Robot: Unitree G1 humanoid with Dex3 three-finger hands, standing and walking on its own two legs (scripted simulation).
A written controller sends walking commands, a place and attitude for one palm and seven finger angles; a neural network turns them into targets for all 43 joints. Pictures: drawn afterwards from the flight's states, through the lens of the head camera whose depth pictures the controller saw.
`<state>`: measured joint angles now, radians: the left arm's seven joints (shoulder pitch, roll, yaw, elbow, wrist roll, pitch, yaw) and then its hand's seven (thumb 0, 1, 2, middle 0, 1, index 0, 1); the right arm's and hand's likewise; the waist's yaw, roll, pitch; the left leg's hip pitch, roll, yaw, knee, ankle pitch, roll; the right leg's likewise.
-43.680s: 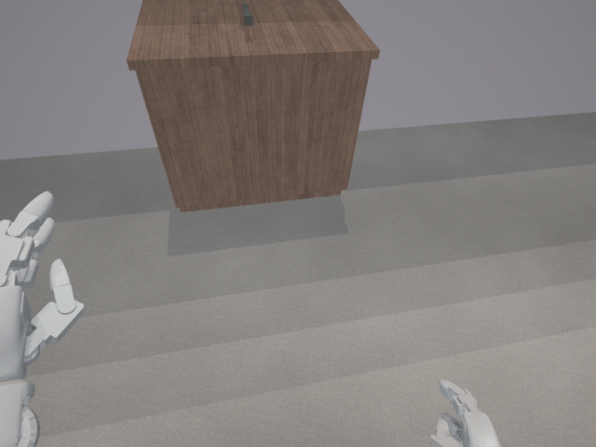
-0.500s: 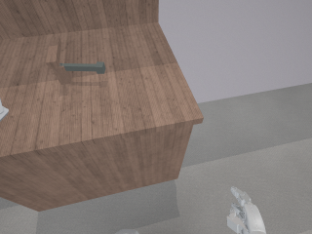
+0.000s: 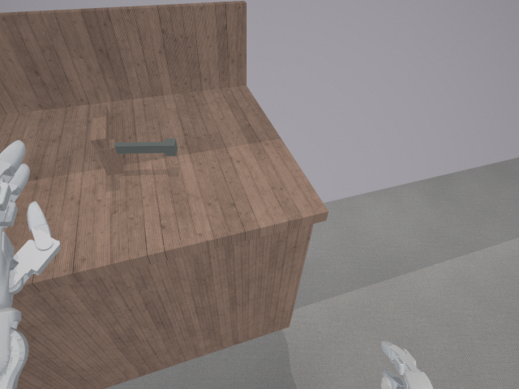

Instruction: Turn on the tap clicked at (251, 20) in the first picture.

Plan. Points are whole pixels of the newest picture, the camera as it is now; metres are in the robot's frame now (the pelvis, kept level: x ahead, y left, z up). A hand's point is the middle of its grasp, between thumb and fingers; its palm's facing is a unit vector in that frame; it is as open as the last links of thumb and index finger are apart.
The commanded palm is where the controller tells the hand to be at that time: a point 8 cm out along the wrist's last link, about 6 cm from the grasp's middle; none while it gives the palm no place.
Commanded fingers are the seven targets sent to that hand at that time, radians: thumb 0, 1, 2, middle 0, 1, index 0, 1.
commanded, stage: come to a stop and stand still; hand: left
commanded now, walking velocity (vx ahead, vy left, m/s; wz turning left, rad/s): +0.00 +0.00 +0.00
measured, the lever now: (170, 147) +0.58 +0.26 +0.05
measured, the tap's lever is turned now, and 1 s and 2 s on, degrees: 76 76 76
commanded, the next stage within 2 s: look again from close up in 0.20 s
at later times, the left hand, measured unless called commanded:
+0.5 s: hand (92, 233) +0.25 +0.25 +0.16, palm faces +0.40 -0.85 -0.36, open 7.4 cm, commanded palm +0.19 +0.28 +0.18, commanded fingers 0.00 0.90 0.90 -0.20 -0.30 -0.20 -0.30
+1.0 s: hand (87, 234) +0.26 +0.26 +0.15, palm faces +0.41 -0.85 -0.34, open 7.4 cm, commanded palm +0.20 +0.29 +0.18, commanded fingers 0.00 0.90 0.90 -0.20 -0.30 -0.20 -0.30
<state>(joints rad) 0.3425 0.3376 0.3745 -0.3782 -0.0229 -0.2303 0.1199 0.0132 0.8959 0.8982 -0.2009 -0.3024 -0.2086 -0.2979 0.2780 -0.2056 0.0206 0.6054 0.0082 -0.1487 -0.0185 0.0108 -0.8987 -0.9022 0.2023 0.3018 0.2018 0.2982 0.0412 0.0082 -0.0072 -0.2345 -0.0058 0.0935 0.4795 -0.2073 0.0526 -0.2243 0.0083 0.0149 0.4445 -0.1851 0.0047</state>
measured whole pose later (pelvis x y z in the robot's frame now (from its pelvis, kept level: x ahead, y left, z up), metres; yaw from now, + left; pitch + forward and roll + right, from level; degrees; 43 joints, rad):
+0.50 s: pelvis +0.04 +0.00 +0.00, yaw +1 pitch -1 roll -1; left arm 0.40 0.34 0.32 -0.39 -0.03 -0.18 0.10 0.01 0.89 0.90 -0.20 -0.30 -0.21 -0.30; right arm 0.20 -0.21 0.02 0.59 0.00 -0.11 -0.02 0.01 -0.90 -0.90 0.20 0.30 0.20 0.30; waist 0.03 0.00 0.01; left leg -0.20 -0.01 0.08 0.43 -0.23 0.05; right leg -0.18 0.01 0.02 0.39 -0.20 0.01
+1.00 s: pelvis +0.05 +0.01 +0.00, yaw +2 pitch -1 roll -1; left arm 0.43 0.33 0.31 -0.41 -0.04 -0.15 0.11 0.01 0.89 0.90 -0.20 -0.30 -0.21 -0.30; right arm 0.23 -0.22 0.00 0.59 0.00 -0.07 -0.04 0.01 -0.90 -0.90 0.20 0.30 0.20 0.30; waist 0.02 0.01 -0.01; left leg -0.21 -0.02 0.07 0.52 -0.30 0.07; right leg -0.18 0.00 0.00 0.46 -0.27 0.02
